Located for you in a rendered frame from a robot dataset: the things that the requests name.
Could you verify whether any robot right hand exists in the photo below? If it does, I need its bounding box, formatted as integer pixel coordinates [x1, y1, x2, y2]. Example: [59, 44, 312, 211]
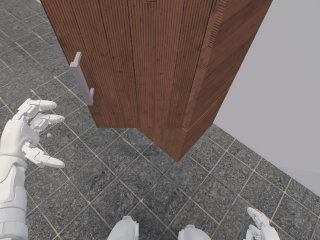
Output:
[243, 207, 280, 240]

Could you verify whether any robot left forearm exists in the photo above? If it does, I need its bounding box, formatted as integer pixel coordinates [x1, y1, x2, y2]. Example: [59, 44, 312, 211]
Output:
[0, 155, 28, 240]

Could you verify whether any cupboard door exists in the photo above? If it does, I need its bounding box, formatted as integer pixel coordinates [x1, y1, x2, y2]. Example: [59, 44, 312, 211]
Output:
[40, 0, 214, 129]

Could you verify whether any robot right shin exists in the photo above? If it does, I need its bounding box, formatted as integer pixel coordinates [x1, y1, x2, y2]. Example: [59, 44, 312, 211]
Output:
[185, 224, 195, 229]

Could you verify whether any handle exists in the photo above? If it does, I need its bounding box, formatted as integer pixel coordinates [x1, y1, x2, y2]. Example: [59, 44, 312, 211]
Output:
[69, 52, 95, 106]

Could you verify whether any robot left hand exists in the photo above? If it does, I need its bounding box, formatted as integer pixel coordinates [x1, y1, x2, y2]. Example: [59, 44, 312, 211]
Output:
[0, 98, 65, 168]

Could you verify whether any robot left thigh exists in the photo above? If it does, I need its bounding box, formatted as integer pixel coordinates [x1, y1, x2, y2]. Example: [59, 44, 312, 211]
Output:
[107, 219, 139, 240]

